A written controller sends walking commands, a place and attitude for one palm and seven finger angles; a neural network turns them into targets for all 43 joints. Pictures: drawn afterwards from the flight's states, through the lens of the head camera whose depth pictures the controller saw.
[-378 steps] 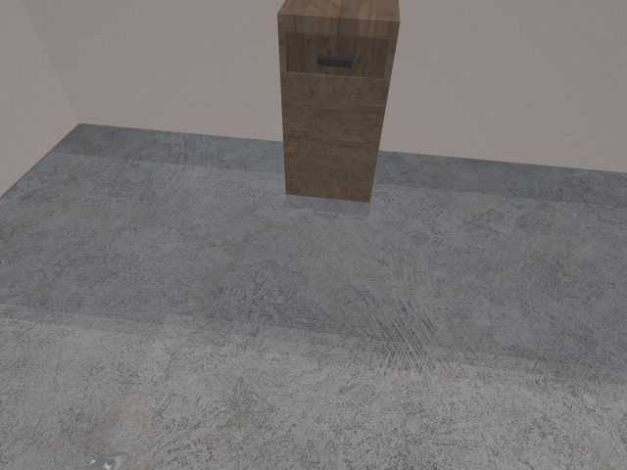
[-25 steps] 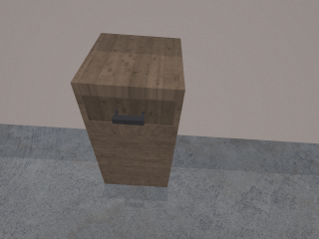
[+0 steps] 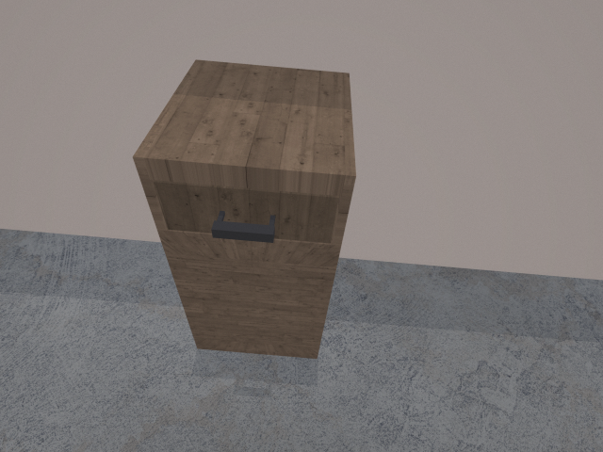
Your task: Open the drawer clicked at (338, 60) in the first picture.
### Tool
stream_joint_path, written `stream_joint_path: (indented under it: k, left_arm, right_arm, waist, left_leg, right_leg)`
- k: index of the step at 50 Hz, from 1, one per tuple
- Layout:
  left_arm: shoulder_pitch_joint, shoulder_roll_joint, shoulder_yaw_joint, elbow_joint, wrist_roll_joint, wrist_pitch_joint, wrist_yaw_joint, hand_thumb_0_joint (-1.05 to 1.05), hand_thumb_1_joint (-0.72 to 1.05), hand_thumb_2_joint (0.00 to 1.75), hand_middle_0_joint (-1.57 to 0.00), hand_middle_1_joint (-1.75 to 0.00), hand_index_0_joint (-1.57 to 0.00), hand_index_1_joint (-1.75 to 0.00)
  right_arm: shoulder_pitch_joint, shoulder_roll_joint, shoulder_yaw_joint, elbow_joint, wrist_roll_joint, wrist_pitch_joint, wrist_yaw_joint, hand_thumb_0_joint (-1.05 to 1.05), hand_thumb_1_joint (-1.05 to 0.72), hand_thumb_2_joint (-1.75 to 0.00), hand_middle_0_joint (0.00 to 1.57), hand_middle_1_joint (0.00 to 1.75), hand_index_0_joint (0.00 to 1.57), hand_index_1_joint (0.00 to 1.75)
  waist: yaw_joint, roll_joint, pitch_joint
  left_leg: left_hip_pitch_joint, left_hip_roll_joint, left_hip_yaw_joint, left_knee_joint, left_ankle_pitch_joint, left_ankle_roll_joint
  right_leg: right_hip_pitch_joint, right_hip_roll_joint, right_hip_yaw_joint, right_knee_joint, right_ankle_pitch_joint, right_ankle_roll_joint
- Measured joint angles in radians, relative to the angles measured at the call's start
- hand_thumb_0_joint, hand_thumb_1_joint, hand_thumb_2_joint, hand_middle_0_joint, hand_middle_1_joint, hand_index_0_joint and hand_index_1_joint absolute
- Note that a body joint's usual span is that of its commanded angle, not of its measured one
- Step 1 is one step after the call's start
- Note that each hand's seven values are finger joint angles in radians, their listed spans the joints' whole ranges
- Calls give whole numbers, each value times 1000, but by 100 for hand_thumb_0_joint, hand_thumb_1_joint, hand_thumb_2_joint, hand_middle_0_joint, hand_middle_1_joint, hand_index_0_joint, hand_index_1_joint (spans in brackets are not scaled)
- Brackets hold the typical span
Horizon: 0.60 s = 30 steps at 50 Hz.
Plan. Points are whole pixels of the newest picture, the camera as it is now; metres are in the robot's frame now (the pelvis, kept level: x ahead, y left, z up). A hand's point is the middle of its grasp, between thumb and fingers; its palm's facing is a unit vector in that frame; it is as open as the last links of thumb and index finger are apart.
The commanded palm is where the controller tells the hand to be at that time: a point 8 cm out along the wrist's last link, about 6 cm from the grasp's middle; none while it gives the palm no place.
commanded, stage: come to a stop and stand still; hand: left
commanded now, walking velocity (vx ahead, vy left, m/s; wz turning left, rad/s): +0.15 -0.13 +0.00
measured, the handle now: (245, 224) +0.56 +0.15 -0.08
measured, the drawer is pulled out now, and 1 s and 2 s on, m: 0.00 0.00 0.00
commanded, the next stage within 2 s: look again from close up in 1.54 s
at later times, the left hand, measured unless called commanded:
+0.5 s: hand out of the picture +0.12 +0.13 -0.17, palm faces +0.03 -0.97 -0.24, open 7.3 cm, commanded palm none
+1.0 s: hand out of the picture +0.00 +0.17 -0.17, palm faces +0.03 -0.98 -0.20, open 7.4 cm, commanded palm none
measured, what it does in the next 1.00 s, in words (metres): steps on the spot: left foot, then right foot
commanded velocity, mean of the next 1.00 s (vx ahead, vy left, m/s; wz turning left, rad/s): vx -0.05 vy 0.03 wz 0.00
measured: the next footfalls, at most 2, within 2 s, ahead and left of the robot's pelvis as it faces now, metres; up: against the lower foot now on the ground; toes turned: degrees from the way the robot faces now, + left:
left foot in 0.02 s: +0.07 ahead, +0.10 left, +0.00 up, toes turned +8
right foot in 0.34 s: +0.15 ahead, -0.18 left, +0.00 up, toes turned -8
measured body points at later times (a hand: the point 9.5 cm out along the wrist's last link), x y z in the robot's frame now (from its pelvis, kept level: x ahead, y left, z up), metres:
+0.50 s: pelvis +0.05 -0.05 +0.00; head +0.08 -0.06 +0.44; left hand +0.12 +0.18 -0.15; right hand +0.03 -0.27 -0.17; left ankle +0.02 +0.06 -0.69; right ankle +0.11 -0.17 -0.73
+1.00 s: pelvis +0.01 +0.00 +0.00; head +0.01 -0.01 +0.45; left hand +0.00 +0.22 -0.16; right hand +0.03 -0.23 -0.15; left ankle +0.02 +0.07 -0.73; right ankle -0.02 -0.12 -0.74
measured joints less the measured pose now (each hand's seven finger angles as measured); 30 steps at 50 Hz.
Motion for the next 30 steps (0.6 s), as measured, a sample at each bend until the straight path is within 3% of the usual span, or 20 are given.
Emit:
stream_joint_path:
  k: [2, 4, 6, 8, 13, 17, 18, 21, 25, 27, 30]
  left_arm:
    - [-10, -6, -2, 4, -3, 6, -8, 1, 91, 90, -20, -30, -19, -30]
    - [-28, -7, -2, 2, 5, 22, -18, 1, 91, 90, -20, -30, -19, -30]
    - [-58, -4, 2, -5, 13, 31, -26, 1, 91, 90, -20, -30, -19, -30]
    - [-101, 4, 8, -26, 14, 29, -29, 1, 91, 90, -20, -30, -19, -30]
    - [-187, 54, 23, -69, 7, 27, -4, 4, 95, 90, -20, -30, -20, -30]
    - [-216, 85, 32, -97, -4, 10, 3, 4, 95, 90, -20, -30, -19, -30]
    - [-218, 89, 32, -102, -4, 2, 7, 3, 95, 90, -20, -30, -19, -30]
    - [-252, 59, 22, -103, -6, -4, 13, 2, 94, 90, -20, -30, -19, -30]
    - [-296, 28, 21, -125, -5, -2, 27, 1, 93, 90, -20, -30, -19, -30]
    - [-314, 29, 24, -136, -3, 4, 30, 1, 94, 90, -20, -30, -20, -30]
    - [-330, 40, 29, -150, 3, 16, 29, 1, 93, 90, -20, -30, -20, -30]
  right_arm:
    - [-6, 4, 0, 0, -4, -20, -9, 1, -92, -90, 20, 29, 20, 30]
    - [-6, 13, 2, -2, -5, -28, -14, 1, -92, -90, 20, 29, 20, 30]
    - [6, 18, 5, -1, -6, -35, -20, 1, -92, -90, 20, 29, 20, 30]
    - [24, 25, 9, 6, -5, -38, -25, 1, -91, -90, 20, 29, 20, 30]
    - [49, 46, 20, 37, -5, -24, -26, 1, -91, -90, 20, 29, 20, 30]
    - [56, 55, 12, 50, -3, -1, -19, 1, -90, -90, 20, 30, 21, 30]
    - [58, 54, 9, 51, 0, 5, -15, 1, -90, -90, 20, 30, 21, 30]
    - [32, 24, -10, 41, 9, 30, -12, 1, -90, -90, 20, 30, 21, 30]
    - [-20, -4, -24, 18, 11, 55, -9, 1, -91, -90, 20, 29, 20, 30]
    - [-48, -14, -28, 3, 10, 63, -3, 1, -91, -90, 20, 29, 20, 30]
    - [-81, -23, -31, -27, 7, 64, 4, 1, -91, -90, 19, 29, 20, 30]
  waist:
    - [-3, -11, 1]
    - [-1, -31, -3]
    - [-13, -33, -9]
    - [-24, -30, -5]
    - [-35, -17, 27]
    - [-39, -11, 55]
    - [-34, -11, 55]
    - [-41, 42, 74]
    - [-28, 49, 94]
    - [-20, 38, 97]
    - [-10, 11, 90]
  left_leg:
    - [13, -4, 12, -28, 62, 5]
    - [33, -8, 45, -23, 34, 9]
    - [68, -11, 61, -68, 30, 7]
    - [103, -16, 60, -130, 56, 0]
    - [157, -6, 47, -203, 82, -23]
    - [151, 10, 37, -122, 23, -57]
    - [137, 14, 38, -82, -2, -66]
    - [70, 11, -21, 68, -127, -52]
    - [-28, -40, -55, 310, -184, -53]
    - [-51, -54, -57, 346, -173, -58]
    - [-43, -59, -52, 284, -155, -59]
  right_leg:
    - [-47, -11, 10, 118, -63, 0]
    - [-134, -23, 41, 304, -112, -8]
    - [-223, -38, 48, 453, -82, -8]
    - [-287, -60, 50, 505, -23, 5]
    - [-316, -96, 57, 322, 77, 38]
    - [-233, -99, 46, 117, 190, 44]
    - [-215, -99, 44, 95, 153, 47]
    - [-221, -80, 18, 128, 95, 27]
    - [-212, -87, 2, 106, 123, 18]
    - [-209, -92, -4, 84, 142, 20]
    - [-215, -101, -9, 64, 167, 27]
